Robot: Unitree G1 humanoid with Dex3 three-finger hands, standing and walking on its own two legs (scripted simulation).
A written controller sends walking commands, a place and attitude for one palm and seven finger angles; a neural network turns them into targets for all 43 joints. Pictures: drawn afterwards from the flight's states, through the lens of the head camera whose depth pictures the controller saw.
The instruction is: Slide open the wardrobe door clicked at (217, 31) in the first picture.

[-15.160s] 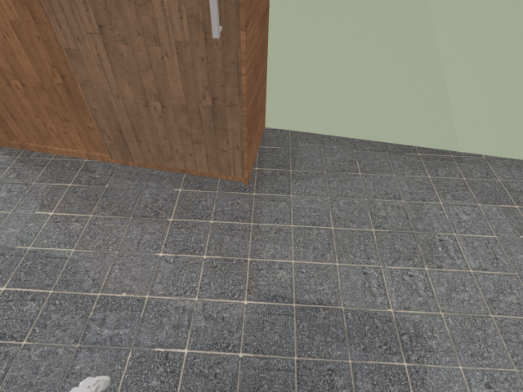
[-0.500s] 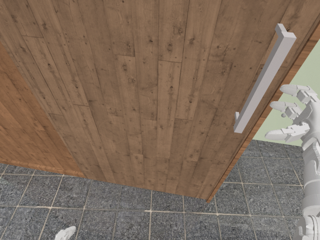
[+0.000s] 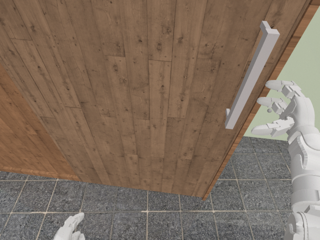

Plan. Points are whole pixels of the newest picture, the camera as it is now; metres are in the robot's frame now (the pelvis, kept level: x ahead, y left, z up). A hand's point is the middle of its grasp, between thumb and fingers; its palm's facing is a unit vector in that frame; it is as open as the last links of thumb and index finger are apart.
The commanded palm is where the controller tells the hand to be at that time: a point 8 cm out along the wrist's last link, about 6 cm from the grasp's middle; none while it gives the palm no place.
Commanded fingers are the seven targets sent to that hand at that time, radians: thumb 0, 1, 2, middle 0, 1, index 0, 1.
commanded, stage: feel for the door with the fingertips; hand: right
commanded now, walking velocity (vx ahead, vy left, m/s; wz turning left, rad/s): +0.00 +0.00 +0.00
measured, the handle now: (244, 83) +0.47 -0.16 +0.17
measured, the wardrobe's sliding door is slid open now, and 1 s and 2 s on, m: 0.00 0.00 0.00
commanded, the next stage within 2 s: slide the fingers in behind the handle in 0.92 s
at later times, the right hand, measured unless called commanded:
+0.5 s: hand (255, 109) +0.40 -0.19 +0.15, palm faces +0.04 +1.00 +0.01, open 14.0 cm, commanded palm +0.38 -0.24 +0.15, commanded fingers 0.00 0.50 -0.30 0.30 1.20 0.30 1.20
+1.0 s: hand (259, 104) +0.43 -0.20 +0.15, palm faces +0.04 +1.00 +0.00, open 13.8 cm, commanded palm +0.41 -0.25 +0.15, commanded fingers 0.00 0.50 -0.30 0.30 1.20 0.30 1.20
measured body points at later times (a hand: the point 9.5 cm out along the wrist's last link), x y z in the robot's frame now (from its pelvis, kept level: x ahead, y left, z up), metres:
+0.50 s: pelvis +0.00 +0.01 +0.00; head +0.01 +0.01 +0.45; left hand +0.10 +0.27 -0.11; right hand +0.40 -0.24 +0.15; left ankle -0.03 +0.11 -0.73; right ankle +0.02 -0.10 -0.73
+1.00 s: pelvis +0.00 +0.01 +0.00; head +0.02 +0.01 +0.45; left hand +0.08 +0.28 -0.11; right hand +0.42 -0.26 +0.15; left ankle -0.03 +0.11 -0.73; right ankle +0.02 -0.10 -0.73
